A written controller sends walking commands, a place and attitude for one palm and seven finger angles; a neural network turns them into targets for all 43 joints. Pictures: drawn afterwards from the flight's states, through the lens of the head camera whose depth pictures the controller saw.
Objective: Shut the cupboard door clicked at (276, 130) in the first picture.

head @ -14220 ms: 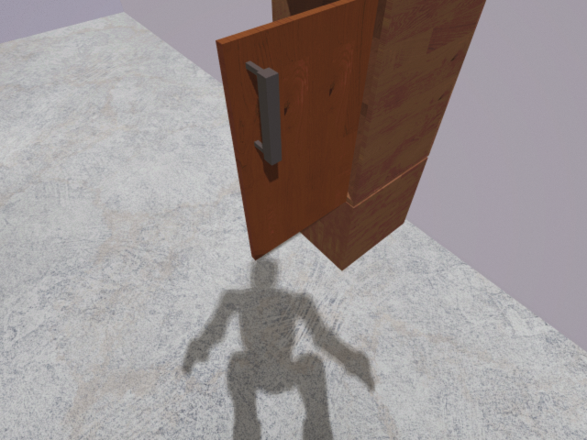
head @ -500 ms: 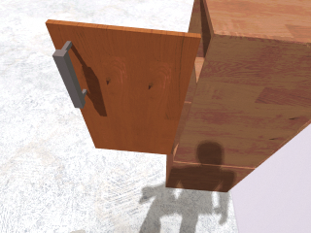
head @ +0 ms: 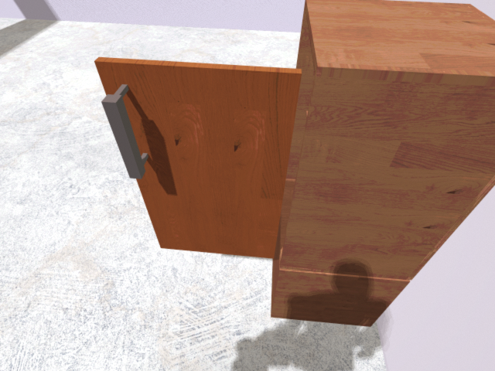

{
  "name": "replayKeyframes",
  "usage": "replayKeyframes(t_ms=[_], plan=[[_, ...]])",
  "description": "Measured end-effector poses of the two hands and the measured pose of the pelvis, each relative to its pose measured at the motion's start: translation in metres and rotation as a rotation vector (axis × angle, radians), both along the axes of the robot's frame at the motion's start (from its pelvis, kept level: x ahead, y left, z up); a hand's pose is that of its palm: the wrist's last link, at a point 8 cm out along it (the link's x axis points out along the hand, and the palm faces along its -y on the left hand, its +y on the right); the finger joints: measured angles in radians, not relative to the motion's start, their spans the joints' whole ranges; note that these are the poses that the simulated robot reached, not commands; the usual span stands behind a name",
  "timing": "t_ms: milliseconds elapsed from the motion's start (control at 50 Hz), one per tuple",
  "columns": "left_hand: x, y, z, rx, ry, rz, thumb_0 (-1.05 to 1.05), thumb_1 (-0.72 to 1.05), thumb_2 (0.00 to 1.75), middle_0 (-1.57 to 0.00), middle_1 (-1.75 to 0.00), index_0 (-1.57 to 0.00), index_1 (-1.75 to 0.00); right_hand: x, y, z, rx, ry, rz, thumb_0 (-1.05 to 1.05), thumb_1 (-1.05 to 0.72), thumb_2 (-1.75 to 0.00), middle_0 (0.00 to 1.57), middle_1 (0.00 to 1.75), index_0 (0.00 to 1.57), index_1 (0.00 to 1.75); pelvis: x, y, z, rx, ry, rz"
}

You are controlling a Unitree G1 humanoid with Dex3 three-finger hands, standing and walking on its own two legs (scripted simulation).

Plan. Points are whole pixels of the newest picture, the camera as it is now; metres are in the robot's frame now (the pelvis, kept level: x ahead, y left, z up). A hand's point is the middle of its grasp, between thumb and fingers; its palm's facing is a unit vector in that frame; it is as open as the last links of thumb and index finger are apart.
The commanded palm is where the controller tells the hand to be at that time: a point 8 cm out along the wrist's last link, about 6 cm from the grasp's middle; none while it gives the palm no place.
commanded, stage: come to a stop and stand still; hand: left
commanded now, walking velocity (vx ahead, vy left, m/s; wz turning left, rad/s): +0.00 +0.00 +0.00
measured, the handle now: (130, 133) +0.50 +0.26 +0.13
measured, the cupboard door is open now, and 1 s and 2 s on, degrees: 90 90 90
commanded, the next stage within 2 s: look again from close up in 0.20 s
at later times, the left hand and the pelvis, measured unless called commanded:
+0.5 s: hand out of the picture -0.01 +0.18 -0.17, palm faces +0.01 -0.98 -0.19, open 7.3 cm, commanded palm none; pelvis +0.01 +0.01 +0.01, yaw +0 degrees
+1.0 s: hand out of the picture +0.08 +0.21 -0.13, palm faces +0.15 -0.97 -0.19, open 7.4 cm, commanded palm +0.11 +0.23 -0.06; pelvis +0.01 +0.02 +0.00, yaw +1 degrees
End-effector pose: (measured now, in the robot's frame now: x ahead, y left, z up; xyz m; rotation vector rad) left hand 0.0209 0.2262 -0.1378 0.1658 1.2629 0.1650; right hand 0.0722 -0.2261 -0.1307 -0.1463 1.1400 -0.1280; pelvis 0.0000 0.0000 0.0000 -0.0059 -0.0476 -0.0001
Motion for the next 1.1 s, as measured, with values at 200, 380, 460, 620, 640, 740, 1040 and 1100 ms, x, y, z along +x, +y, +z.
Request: replayKeyframes(t_ms=[200,380,460,620,640,740,1040,1100], plan=[[-0.032,-0.001,0.003,-0.01,0.066,0.002,0.0,0.91,0.9,-0.2,-0.3,-0.21,-0.3,-0.045,-0.006,0.001,-0.01,0.102,-0.025,0.0,-0.92,-0.9,0.2,0.3,0.2,0.3,-0.006,-0.001,0.006,0.005,0.026,0.002],[-0.039,0.004,0.001,-0.02,0.119,0.01,0.0,0.91,0.9,-0.2,-0.3,-0.2,-0.3,-0.091,-0.001,0.0,-0.016,0.258,-0.056,0.01,-0.92,-0.9,0.2,0.3,0.2,0.3,0.002,0.003,0.008,0.004,0.029,0.004],[-0.035,0.004,0.0,-0.026,0.126,0.008,0.0,0.91,0.9,-0.2,-0.3,-0.2,-0.3,-0.097,0.007,-0.001,-0.005,0.287,-0.062,0.01,-0.91,-0.9,0.2,0.3,0.2,0.3,0.005,0.006,0.008,0.004,0.029,0.003],[-0.023,0.004,-0.002,-0.039,0.115,0.004,0.0,0.91,0.9,-0.2,-0.3,-0.2,-0.3,-0.081,0.023,-0.003,0.014,0.265,-0.058,0.01,-0.91,-0.9,0.2,0.3,0.2,0.3,0.011,0.012,0.008,0.004,0.023,0.001],[-0.021,0.004,-0.003,-0.04,0.114,0.004,0.0,0.91,0.9,-0.2,-0.3,-0.2,-0.3,-0.078,0.025,-0.003,0.015,0.258,-0.056,0.01,-0.91,-0.9,0.2,0.3,0.2,0.3,0.011,0.013,0.008,0.004,0.023,0.0],[-0.017,0.006,-0.004,-0.048,0.11,0.005,0.0,0.91,0.9,-0.2,-0.3,-0.2,-0.3,-0.065,0.025,-0.002,0.001,0.239,-0.049,0.01,-0.92,-0.9,0.2,0.3,0.2,0.3,0.014,0.018,0.008,0.004,0.024,-0.001],[0.087,0.027,0.077,0.029,-0.506,0.074,0.02,0.91,0.9,-0.21,-0.31,-0.21,-0.31,-0.016,0.011,0.017,-0.06,-0.123,-0.007,0.01,-0.92,-0.9,0.21,0.3,0.2,0.3,0.014,0.016,0.003,0.021,0.031,0.029],[0.147,0.013,0.14,0.015,-0.893,0.021,0.02,0.91,0.9,-0.23,-0.34,-0.23,-0.33,0.016,0.002,0.021,-0.041,-0.313,0.035,0.01,-0.92,-0.9,0.21,0.3,0.2,0.3,0.009,0.014,-0.005,0.027,0.039,0.059]])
